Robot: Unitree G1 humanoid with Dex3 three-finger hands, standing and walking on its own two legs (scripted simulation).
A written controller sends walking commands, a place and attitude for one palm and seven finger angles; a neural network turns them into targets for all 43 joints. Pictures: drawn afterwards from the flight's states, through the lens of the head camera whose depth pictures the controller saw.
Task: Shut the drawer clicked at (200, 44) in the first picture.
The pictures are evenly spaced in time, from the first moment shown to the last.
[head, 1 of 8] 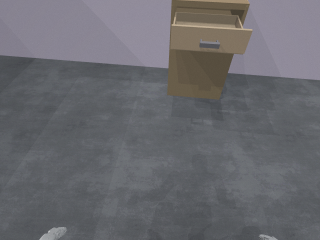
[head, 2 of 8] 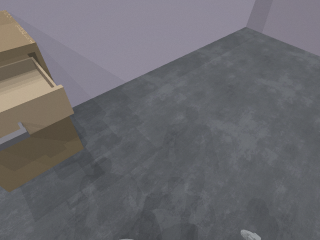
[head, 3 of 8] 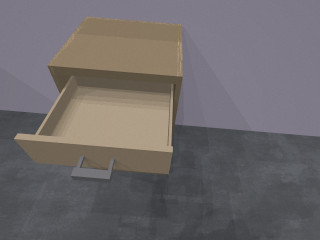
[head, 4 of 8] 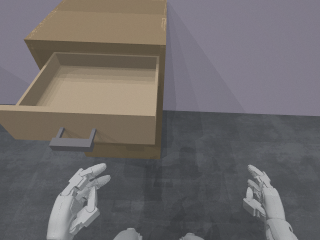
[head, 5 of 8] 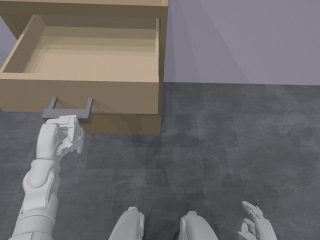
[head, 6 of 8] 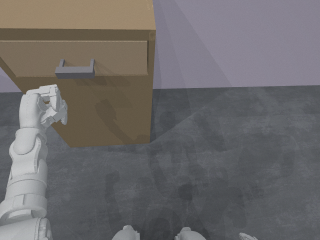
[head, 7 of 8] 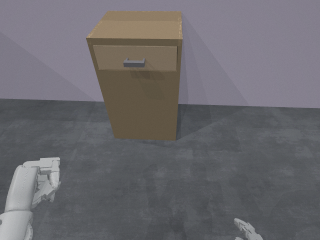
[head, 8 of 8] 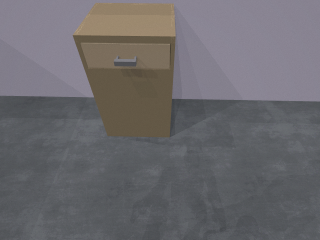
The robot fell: no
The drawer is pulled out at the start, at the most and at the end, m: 0.30 0.30 0.00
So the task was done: yes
